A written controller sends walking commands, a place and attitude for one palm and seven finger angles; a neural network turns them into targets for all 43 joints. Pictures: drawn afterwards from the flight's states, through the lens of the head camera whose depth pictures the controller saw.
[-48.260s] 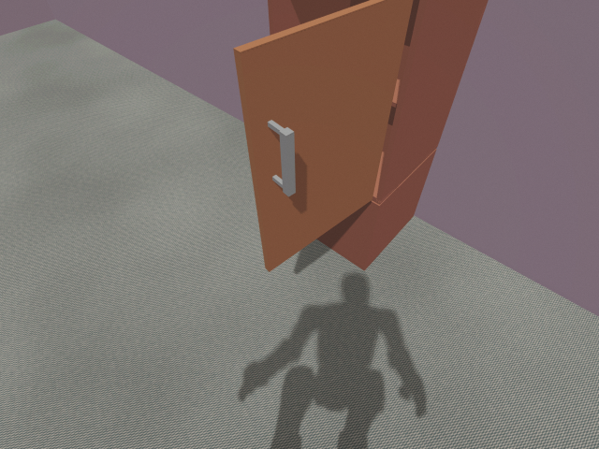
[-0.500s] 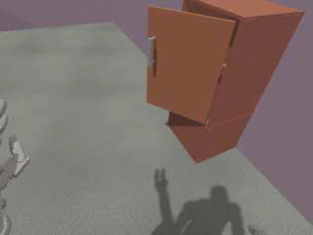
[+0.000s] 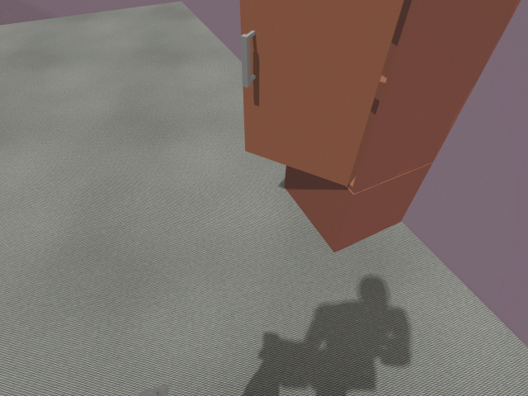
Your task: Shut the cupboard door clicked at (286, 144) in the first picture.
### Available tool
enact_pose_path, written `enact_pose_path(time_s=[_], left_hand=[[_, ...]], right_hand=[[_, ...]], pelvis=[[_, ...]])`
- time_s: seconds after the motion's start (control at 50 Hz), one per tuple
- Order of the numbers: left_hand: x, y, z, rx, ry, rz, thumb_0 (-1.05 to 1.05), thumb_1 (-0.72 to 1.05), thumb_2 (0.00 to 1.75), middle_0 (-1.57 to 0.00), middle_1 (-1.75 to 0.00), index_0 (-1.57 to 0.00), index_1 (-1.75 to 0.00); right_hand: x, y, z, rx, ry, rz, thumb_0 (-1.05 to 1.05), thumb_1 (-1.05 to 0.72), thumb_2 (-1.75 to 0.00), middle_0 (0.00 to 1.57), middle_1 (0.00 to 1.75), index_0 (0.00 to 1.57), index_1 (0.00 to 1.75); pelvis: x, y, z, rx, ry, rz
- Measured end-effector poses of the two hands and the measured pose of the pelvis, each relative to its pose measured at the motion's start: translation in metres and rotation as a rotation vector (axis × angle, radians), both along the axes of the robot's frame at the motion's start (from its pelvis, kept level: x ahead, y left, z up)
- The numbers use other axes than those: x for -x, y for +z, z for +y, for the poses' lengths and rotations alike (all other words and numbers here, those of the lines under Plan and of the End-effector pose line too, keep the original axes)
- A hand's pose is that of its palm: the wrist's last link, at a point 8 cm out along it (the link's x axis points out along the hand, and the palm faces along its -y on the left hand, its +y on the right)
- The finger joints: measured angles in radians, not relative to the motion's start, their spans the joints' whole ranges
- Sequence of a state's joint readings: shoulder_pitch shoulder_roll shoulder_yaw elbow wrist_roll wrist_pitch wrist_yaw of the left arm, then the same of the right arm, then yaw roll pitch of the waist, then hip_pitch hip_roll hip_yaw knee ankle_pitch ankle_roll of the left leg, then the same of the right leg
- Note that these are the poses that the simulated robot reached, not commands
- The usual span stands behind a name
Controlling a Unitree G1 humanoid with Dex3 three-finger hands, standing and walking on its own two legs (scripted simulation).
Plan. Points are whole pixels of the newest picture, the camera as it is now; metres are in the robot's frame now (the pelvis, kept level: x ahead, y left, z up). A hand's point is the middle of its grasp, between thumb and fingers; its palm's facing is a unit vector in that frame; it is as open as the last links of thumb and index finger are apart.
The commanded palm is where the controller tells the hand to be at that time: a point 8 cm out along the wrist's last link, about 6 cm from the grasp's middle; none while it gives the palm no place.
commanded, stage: let the arm hang, fingers relaxed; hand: left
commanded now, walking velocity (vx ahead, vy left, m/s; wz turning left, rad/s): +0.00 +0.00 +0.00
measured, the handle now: (249, 59) +0.99 +0.07 +0.05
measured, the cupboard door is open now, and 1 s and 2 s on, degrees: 36 36 36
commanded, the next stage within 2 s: look to check the result in 0.84 s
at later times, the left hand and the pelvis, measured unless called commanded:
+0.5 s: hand out of the picture -0.01 +0.22 -0.15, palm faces +0.01 -0.97 -0.22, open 7.4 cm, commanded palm none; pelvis +0.01 +0.03 +0.02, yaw -2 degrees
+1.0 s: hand out of the picture -0.02 +0.19 -0.16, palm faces +0.00 -0.99 -0.15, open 7.4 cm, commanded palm none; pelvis +0.01 +0.04 +0.02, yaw -3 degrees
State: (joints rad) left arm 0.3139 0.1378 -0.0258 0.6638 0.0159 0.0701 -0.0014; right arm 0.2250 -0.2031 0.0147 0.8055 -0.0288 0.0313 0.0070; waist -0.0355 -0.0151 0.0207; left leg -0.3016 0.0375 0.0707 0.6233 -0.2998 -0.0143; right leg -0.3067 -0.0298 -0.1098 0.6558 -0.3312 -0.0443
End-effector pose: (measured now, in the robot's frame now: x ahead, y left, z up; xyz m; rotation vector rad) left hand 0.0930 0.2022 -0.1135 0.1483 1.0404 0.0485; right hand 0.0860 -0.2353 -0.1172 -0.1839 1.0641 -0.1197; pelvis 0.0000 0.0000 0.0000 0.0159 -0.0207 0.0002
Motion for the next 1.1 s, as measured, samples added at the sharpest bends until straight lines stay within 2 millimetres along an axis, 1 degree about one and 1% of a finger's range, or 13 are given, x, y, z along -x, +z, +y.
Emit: enact_pose_path(time_s=[0.02, 0.04, 0.08, 0.14, 0.2, 0.28, 0.36, 0.46, 0.58, 0.7, 0.8, 0.94, 1.1], left_hand=[[0.006, -0.006, -0.002, 0.033, 0.069, 0.01, -0.02, 0.93, 0.89, -0.2, -0.3, -0.2, -0.29], [0.008, -0.008, 0.001, 0.039, 0.11, 0.003, -0.05, 0.97, 0.89, -0.2, -0.3, -0.2, -0.3], [0.011, -0.012, 0.008, 0.031, 0.11, 0.018, -0.08, 1.0, 0.89, -0.21, -0.3, -0.21, -0.3], [0.022, -0.014, 0.022, 0.004, 0.094, 0.079, -0.08, 0.99, 0.89, -0.2, -0.3, -0.21, -0.3], [0.038, -0.013, 0.036, -0.031, 0.082, 0.153, -0.05, 0.97, 0.89, -0.2, -0.3, -0.2, -0.3], [0.059, -0.008, 0.054, -0.074, 0.089, 0.233, -0.03, 0.94, 0.89, -0.2, -0.3, -0.2, -0.3], [0.079, -0.004, 0.065, -0.1, 0.103, 0.291, -0.01, 0.92, 0.9, -0.2, -0.3, -0.2, -0.29], [0.1, -0.005, 0.065, -0.095, 0.111, 0.353, 0.0, 0.91, 0.9, -0.19, -0.3, -0.2, -0.29], [0.116, -0.012, 0.051, -0.049, 0.108, 0.406, 0.0, 0.91, 0.9, -0.19, -0.3, -0.2, -0.29], [0.123, -0.018, 0.036, 0.001, 0.098, 0.433, 0.0, 0.9, 0.9, -0.19, -0.3, -0.2, -0.29], [0.123, -0.02, 0.03, 0.019, 0.093, 0.439, 0.0, 0.9, 0.9, -0.2, -0.3, -0.2, -0.29], [0.118, -0.019, 0.036, 0.004, 0.092, 0.434, 0.0, 0.9, 0.9, -0.2, -0.3, -0.2, -0.29], [0.108, -0.015, 0.049, -0.036, 0.088, 0.419, 0.0, 0.9, 0.9, -0.19, -0.3, -0.2, -0.29]], right_hand=[[0.008, 0.003, 0.0, 0.013, -0.005, 0.03, 0.01, -0.9, -0.89, 0.2, 0.3, 0.2, 0.3], [0.016, 0.005, 0.0, 0.026, -0.004, 0.065, 0.01, -0.9, -0.89, 0.2, 0.3, 0.2, 0.3], [0.031, 0.008, 0.0, 0.044, -0.005, 0.131, 0.01, -0.9, -0.89, 0.2, 0.3, 0.2, 0.3], [0.049, 0.009, 0.002, 0.052, -0.038, 0.187, 0.01, -0.9, -0.89, 0.2, 0.3, 0.2, 0.3], [0.062, 0.005, 0.008, 0.04, -0.076, 0.213, 0.01, -0.9, -0.89, 0.2, 0.3, 0.2, 0.3], [0.077, -0.003, 0.021, 0.004, -0.103, 0.244, 0.01, -0.91, -0.89, 0.2, 0.3, 0.2, 0.3], [0.089, -0.01, 0.037, -0.036, -0.111, 0.28, 0.01, -0.91, -0.89, 0.2, 0.3, 0.2, 0.3], [0.104, -0.014, 0.056, -0.072, -0.121, 0.322, 0.0, -0.91, -0.89, 0.2, 0.3, 0.2, 0.3], [0.118, -0.013, 0.068, -0.084, -0.144, 0.358, 0.0, -0.91, -0.89, 0.2, 0.3, 0.2, 0.3], [0.128, -0.011, 0.073, -0.073, -0.167, 0.378, 0.0, -0.91, -0.89, 0.2, 0.3, 0.2, 0.3], [0.132, -0.01, 0.075, -0.066, -0.18, 0.386, 0.0, -0.91, -0.89, 0.2, 0.3, 0.2, 0.3], [0.131, -0.011, 0.077, -0.068, -0.187, 0.386, 0.0, -0.91, -0.89, 0.2, 0.3, 0.2, 0.3], [0.123, -0.012, 0.075, -0.075, -0.188, 0.374, 0.0, -0.91, -0.89, 0.2, 0.3, 0.2, 0.3]], pelvis=[[-0.001, 0.002, -0.001, 0.004, 0.006, 0.002], [-0.001, 0.004, -0.001, 0.008, 0.01, 0.003], [-0.002, 0.008, -0.002, 0.018, 0.009, 0.004], [-0.004, 0.012, 0.002, 0.029, 0.003, 0.003], [-0.006, 0.015, 0.008, 0.032, -0.007, -0.005], [-0.008, 0.017, 0.017, 0.03, -0.019, -0.014], [-0.007, 0.019, 0.023, 0.025, -0.028, -0.02], [-0.006, 0.02, 0.028, 0.021, -0.036, -0.021], [-0.006, 0.02, 0.033, 0.019, -0.044, -0.021], [-0.006, 0.019, 0.038, 0.018, -0.05, -0.018], [-0.006, 0.019, 0.04, 0.017, -0.052, -0.014], [-0.009, 0.019, 0.042, 0.016, -0.055, -0.01], [-0.012, 0.019, 0.041, 0.015, -0.059, -0.008]])
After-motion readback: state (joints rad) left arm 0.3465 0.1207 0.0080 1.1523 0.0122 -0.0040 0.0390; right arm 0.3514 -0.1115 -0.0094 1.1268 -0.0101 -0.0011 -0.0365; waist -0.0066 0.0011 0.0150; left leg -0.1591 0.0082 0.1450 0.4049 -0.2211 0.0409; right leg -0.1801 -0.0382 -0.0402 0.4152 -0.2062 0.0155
